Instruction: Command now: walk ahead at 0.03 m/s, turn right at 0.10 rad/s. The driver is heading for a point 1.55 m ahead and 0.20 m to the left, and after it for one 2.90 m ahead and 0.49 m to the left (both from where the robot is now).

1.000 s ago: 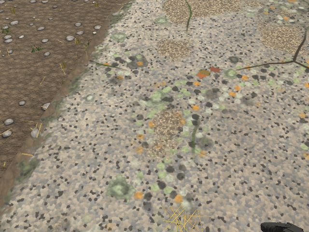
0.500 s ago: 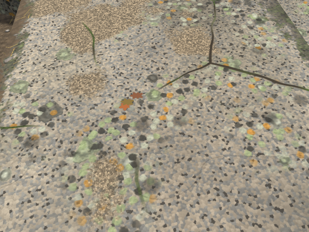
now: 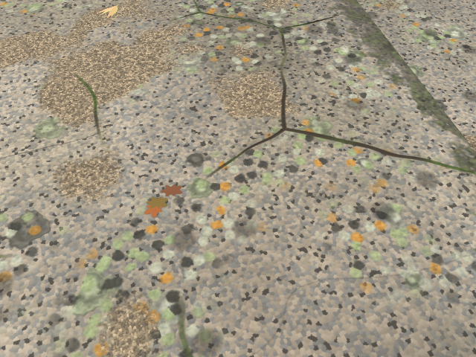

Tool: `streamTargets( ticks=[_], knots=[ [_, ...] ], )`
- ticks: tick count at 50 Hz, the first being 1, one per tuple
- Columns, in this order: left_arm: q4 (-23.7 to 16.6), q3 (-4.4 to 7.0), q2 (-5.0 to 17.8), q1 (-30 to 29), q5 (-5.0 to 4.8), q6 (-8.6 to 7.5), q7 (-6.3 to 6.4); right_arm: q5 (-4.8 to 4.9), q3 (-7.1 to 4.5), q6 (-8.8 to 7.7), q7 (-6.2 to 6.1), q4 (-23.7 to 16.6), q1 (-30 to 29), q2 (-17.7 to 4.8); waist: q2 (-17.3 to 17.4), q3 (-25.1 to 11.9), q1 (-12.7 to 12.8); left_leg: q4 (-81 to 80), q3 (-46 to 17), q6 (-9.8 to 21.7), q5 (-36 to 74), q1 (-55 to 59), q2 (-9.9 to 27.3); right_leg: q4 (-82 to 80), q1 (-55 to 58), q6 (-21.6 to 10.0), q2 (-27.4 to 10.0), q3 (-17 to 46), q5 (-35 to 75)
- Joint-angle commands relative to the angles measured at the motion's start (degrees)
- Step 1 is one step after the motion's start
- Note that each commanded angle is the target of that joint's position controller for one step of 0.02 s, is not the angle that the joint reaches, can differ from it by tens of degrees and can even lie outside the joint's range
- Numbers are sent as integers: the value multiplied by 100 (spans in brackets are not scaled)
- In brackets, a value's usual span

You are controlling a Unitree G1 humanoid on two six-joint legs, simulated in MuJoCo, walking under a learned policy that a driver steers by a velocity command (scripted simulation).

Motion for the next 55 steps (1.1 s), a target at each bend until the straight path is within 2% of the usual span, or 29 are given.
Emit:
streamTargets(
  ticks=[1,2,3,4,6,9,15,27,45,46,48,50,52,54,55],
  knots=[
    [-177,95,415,669,10,-114,-25,-75,-206,-102,37,-207,-83,-1109,820,-528,502,-535,-688,691,1741,901,801,-177,-77,25,-435,355,-432],
    [-163,98,517,354,43,-110,-31,-45,-138,-98,74,-214,-188,-707,808,-510,320,-722,-682,706,737,398,676,-149,415,133,-458,264,-310],
    [-213,139,630,83,8,-73,-30,-49,-98,-115,94,-205,-216,-568,695,-386,214,-759,-507,535,204,213,471,-133,533,111,-494,295,-117],
    [-202,154,638,-20,-29,-15,-11,-55,-100,-138,100,-198,-230,-623,565,-276,158,-706,-339,383,144,150,310,-117,531,45,-545,360,74],
    [-176,160,621,6,-26,56,1,-36,-89,-203,85,-118,-92,-620,398,-211,104,-576,-188,278,297,227,181,-163,526,-43,-635,494,411],
    [-81,163,551,30,-42,27,0,8,-70,-200,41,-2,78,-579,122,-259,20,-387,-93,278,686,454,102,-146,528,-63,-671,531,750],
    [154,180,522,58,-69,14,27,19,-41,-138,17,130,47,-542,-112,-252,-12,-316,-37,313,857,586,23,-124,649,1,-685,536,1028],
    [686,167,583,28,-93,18,94,19,5,-83,23,491,28,-466,-115,-70,2,-481,52,296,674,642,-112,-238,784,63,-710,513,929],
    [1350,87,516,74,-103,25,127,12,92,-73,-21,881,377,-359,-124,132,28,-665,121,299,280,558,-215,-427,729,132,-657,402,454],
    [1425,74,471,170,-102,32,130,14,104,-66,-24,952,506,-307,-131,20,27,-694,177,318,-300,594,-275,-464,757,119,-598,350,-173],
    [1453,119,593,232,-169,37,145,84,58,-49,-55,929,521,-439,-68,308,47,-646,128,509,-2011,299,-338,-353,348,-10,-443,254,-2193],
    [1394,117,577,214,-208,-76,135,136,50,-129,-63,864,608,-468,-17,706,15,-785,-256,762,-2881,43,-117,-304,-132,-138,-545,355,-2901],
    [1317,98,446,91,-246,-262,82,190,7,-276,-31,929,962,-553,213,770,-112,-1041,-914,1062,-2989,370,312,114,-526,-109,-570,260,-2407],
    [1192,55,203,-114,-274,-413,-3,197,-94,-354,15,1012,1285,-832,815,696,-159,-1746,-2132,1497,-3204,824,1134,1013,-878,3,-420,-254,-1405],
    [1159,53,217,-167,-276,-457,-34,192,-109,-366,31,965,1216,-858,836,784,-121,-1934,-2446,1619,-3071,631,1380,1205,-798,-44,-538,-250,-1216]
  ],
)
Velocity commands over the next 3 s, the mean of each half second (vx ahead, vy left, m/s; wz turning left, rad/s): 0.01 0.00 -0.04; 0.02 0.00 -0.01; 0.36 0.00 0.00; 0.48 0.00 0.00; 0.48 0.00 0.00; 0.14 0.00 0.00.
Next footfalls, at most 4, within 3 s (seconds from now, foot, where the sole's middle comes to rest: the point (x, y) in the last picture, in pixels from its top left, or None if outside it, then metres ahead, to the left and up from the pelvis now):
1.62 left None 0.47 0.15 -0.77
2.18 right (274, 264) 0.77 -0.09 -0.77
2.64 left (205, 198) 1.04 0.14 -0.77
2.96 right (275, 214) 0.97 -0.10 -0.77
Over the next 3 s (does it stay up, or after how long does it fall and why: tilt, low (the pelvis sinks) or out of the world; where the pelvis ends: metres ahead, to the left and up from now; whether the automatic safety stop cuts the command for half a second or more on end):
stays up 0.92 0.04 0.00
